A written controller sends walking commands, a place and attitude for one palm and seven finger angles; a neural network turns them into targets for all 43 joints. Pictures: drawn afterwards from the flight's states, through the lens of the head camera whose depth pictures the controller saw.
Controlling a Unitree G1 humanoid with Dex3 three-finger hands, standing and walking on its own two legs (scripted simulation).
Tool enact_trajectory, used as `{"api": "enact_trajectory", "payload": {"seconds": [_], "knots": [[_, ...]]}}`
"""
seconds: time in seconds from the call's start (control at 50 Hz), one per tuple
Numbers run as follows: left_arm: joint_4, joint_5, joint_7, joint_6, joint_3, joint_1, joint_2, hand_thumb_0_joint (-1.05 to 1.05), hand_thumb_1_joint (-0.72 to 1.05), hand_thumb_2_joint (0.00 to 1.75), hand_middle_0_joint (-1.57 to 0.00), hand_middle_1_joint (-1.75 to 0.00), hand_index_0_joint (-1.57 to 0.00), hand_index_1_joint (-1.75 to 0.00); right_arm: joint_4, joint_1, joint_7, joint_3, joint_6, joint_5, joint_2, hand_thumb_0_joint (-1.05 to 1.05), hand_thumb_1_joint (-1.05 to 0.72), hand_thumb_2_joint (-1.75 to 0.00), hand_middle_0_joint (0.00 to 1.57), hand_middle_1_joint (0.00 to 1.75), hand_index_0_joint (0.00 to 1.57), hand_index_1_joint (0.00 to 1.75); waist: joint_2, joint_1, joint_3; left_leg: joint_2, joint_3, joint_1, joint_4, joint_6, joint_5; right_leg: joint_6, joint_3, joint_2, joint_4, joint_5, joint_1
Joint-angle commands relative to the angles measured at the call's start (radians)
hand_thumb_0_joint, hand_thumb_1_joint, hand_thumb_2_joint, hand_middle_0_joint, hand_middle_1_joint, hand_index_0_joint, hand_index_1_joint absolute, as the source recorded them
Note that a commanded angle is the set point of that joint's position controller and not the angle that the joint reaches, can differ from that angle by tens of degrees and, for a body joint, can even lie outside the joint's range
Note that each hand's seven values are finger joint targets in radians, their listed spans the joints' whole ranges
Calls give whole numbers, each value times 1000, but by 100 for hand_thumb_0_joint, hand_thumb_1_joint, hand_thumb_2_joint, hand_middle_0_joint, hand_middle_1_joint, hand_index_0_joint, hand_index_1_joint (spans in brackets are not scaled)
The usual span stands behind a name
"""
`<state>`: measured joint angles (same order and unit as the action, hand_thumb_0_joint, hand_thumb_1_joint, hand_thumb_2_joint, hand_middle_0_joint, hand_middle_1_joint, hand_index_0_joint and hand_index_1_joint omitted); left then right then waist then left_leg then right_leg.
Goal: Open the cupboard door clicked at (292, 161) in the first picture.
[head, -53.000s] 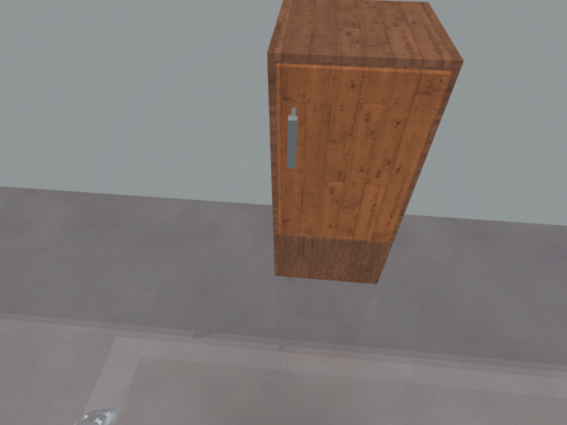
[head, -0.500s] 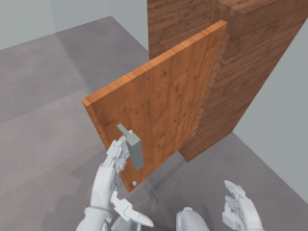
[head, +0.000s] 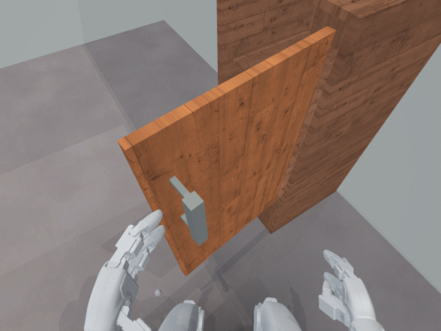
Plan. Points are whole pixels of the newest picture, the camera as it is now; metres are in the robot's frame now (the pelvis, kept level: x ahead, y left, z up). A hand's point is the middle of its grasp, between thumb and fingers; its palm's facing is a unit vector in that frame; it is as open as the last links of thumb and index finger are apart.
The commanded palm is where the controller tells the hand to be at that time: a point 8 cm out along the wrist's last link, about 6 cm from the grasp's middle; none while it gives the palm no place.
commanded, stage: slide the hand sideways off the handle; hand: left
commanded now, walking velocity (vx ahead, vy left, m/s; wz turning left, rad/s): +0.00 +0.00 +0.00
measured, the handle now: (189, 212) +0.30 +0.07 +0.07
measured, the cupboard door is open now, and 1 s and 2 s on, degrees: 98 98 98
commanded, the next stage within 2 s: draw the hand back to the body in 0.22 s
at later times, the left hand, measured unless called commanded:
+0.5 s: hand (119, 295) +0.17 +0.15 +0.09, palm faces -0.07 -1.00 -0.05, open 16.3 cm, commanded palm +0.13 +0.20 +0.10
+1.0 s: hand (44, 264) +0.19 +0.21 +0.16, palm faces +0.18 -0.93 -0.31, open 15.1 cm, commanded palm +0.15 +0.26 +0.19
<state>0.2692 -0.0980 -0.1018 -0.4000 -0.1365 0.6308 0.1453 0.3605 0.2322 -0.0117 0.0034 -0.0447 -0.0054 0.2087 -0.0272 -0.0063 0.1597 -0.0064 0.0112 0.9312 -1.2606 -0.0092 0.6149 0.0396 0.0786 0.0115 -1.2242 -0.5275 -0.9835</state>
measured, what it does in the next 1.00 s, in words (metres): rises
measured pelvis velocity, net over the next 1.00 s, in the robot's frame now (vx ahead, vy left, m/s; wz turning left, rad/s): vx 0.02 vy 0.02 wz -0.01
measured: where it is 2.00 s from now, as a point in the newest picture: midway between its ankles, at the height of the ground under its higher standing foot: outside the picture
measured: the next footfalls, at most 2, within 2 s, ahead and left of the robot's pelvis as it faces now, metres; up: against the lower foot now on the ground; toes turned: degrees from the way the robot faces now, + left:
none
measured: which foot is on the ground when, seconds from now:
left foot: down 0.00-1.00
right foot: down 0.00-1.00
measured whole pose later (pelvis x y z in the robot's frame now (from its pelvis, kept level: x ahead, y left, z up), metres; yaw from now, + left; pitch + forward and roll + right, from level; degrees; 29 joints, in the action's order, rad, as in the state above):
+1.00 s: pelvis +0.02 +0.02 +0.06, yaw -1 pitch +6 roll -2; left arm 0.50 -0.08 0.07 -0.03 0.12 0.73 0.29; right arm 0.39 0.31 -0.12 0.02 -0.05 -0.04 0.21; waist -0.07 -0.02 0.15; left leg 0.00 0.00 0.52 -0.91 -0.03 0.51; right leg 0.01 0.06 -0.01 -0.85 -0.40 -0.55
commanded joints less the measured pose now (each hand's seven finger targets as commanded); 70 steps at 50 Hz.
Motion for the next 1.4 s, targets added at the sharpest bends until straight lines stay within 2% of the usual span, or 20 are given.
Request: {"api": "enact_trajectory", "payload": {"seconds": [0.0, 0.12, 0.22, 0.3, 0.34, 0.4, 0.44, 0.48, 0.52, 0.58, 0.68, 0.74, 0.8, 0.82, 0.84, 0.86, 0.94, 1.12, 1.24, 1.38], "knots": [[215, -51, -14, -69, 96, 61, 52, 0, -50, 30, -15, -30, -15, -30, -166, -48, -18, -48, -55, -8, 96, 0, -90, -90, 20, 30, 20, 30, 64, 3, 191, -25, 15, -9, 161, -2, -234, -10, -91, -12, 208, 200, 285], [249, -82, -81, -78, 92, 103, 65, 0, -50, 30, -15, -30, -15, -30, -165, -49, -25, -55, -63, -14, 105, 0, -90, -90, 20, 30, 20, 30, 34, 11, 200, -24, 21, -19, 157, -4, -256, -12, -77, -14, 191, 232, 269], [225, -93, -106, -69, 95, 72, 73, 0, -50, 30, -15, -30, -15, -30, -162, -53, -31, -53, -71, -15, 109, 0, -90, -90, 20, 30, 20, 30, 48, 25, 135, -21, 24, 24, 143, -5, -183, -12, -85, -14, 208, 102, 212], [211, -93, -84, -62, 133, 32, 89, 0, -50, 30, -15, -30, -15, -30, -169, -60, -40, -52, -74, -13, 111, 0, -90, -90, 20, 30, 20, 30, 79, 17, 132, -18, 20, 54, 131, -5, -123, -11, -105, -10, 230, -26, 192], [317, -102, -71, -62, 181, 28, 140, 0, -50, 30, -15, -30, -15, -30, -184, -50, -42, -52, -71, -19, 112, 0, -90, -90, 20, 30, 20, 30, -8, -13, 203, -19, 21, -8, 168, -4, -154, -3, -96, -15, 224, 12, 235], [418, -117, -55, -27, 201, 87, 164, 0, -50, 30, -15, -30, -15, -30, -200, -32, -48, -48, -64, -31, 105, 0, -90, -90, 20, 30, 20, 30, -50, -31, 283, -22, 22, -114, 224, -4, -251, -3, -67, -25, 226, 161, 323], [424, -128, -59, 9, 201, 120, 157, 0, -50, 30, -15, -30, -15, -30, -198, -25, -50, -48, -56, -41, 103, 0, -90, -90, 20, 30, 20, 30, -45, -16, 254, -22, 25, -151, 255, -4, -280, -10, -45, -32, 250, 211, 340], [358, -136, -72, 53, 203, 140, 141, 0, -50, 30, -15, -30, -15, -30, -192, -30, -52, -46, -48, -46, 102, 0, -90, -90, 20, 30, 20, 30, 20, -1, 175, -20, 32, -135, 275, -7, -258, -14, -43, -34, 292, 185, 355], [299, -140, -86, 89, 197, 129, 126, 0, -50, 30, -15, -30, -15, -30, -187, -34, -56, -41, -44, -46, 107, 0, -90, -90, 20, 30, 20, 30, 57, 19, 76, -17, 28, -112, 292, -6, -188, -23, -47, -29, 338, 93, 328], [272, -147, -102, 121, 216, 101, 140, 0, -50, 30, -15, -30, -15, -30, -191, -43, -63, -34, -48, -46, 123, 0, -90, -90, 20, 30, 20, 30, 81, 24, 3, -10, 34, -118, 322, -9, -132, -20, -51, -25, 387, -11, 320], [396, -166, -91, 97, 302, 41, 221, 0, -50, 30, -15, -30, -15, -30, -199, -20, -67, -24, -78, -43, 126, 0, -90, -90, 20, 30, 20, 30, 15, -2, 68, -7, 37, -199, 367, -9, -175, -12, -42, -29, 393, 37, 384], [447, -184, -92, 77, 317, 54, 220, 0, -43, 33, -15, -30, -15, -30, -189, -14, -64, -20, -100, -49, 117, 0, -90, -90, 20, 30, 20, 30, -59, -8, 89, -8, 35, -259, 391, -4, -233, -11, -28, -35, 392, 126, 410], [400, -195, -102, 99, 348, 62, 229, 0, -32, 37, -16, -30, -16, -30, -163, -13, -61, -20, -109, -55, 120, 0, -90, -90, 20, 30, 20, 30, -39, -1, 70, -3, 37, -280, 404, -2, -279, -14, -20, -39, 409, 186, 440], [431, -40, 50, 192, 398, 101, 367, 0, -29, 39, -16, -30, -16, -30, -167, -8, -99, -33, -83, -43, 109, 0, -90, -90, 20, 30, 20, 30, -58, -64, 105, 22, 15, -306, 475, 1, -275, 0, -83, -8, 460, 186, 508], [447, -20, 113, 244, 332, 131, 255, 0, -26, 40, -16, -30, -16, -30, -174, -3, -108, -21, -74, -39, 94, 0, -90, -90, 20, 30, 20, 30, -74, -32, 39, 15, 12, -324, 494, 3, -272, -4, -68, -7, 486, 190, 496], [439, -10, 141, 273, 304, 132, 218, 0, -22, 42, -16, -30, -16, -30, -164, 2, -110, -20, -70, -37, 94, 0, -90, -90, 20, 30, 20, 30, -65, -21, 9, 18, 19, -328, 505, 6, -281, -6, -56, -5, 490, 202, 495], [451, 38, 211, 330, 326, 123, 251, 0, -8, 48, -16, -30, -16, -30, -132, -9, -114, -16, -54, -30, 100, 0, -90, -90, 20, 30, 20, 30, -15, -26, 3, 33, 17, -414, 542, -4, -419, -12, -38, -7, 525, 309, 572], [448, 61, 268, 341, 416, -36, 324, 0, 23, 62, -18, -30, -18, -30, -54, -43, -123, 7, -106, -19, 110, 0, -90, -90, 20, 30, 20, 30, -20, -32, -66, 39, 28, -560, 686, -1, -440, -12, -35, -1, 639, 317, 691], [426, 53, 259, 324, 461, -90, 328, 0, 44, 70, -18, -30, -18, -30, -6, -74, -108, 8, -129, -14, 117, 0, -90, -90, 20, 30, 20, 30, -44, -47, -83, 45, 27, -642, 763, 6, -529, -12, -36, -3, 697, 379, 783], [395, 38, 253, 308, 568, -167, 389, 0, 69, 81, -19, -30, -19, -30, 38, -114, -96, 1, -131, -9, 122, 0, -90, -90, 20, 30, 20, 30, -28, -62, -97, 44, 6, -701, 825, 4, -584, -8, -47, -4, 765, 459, 880]]}}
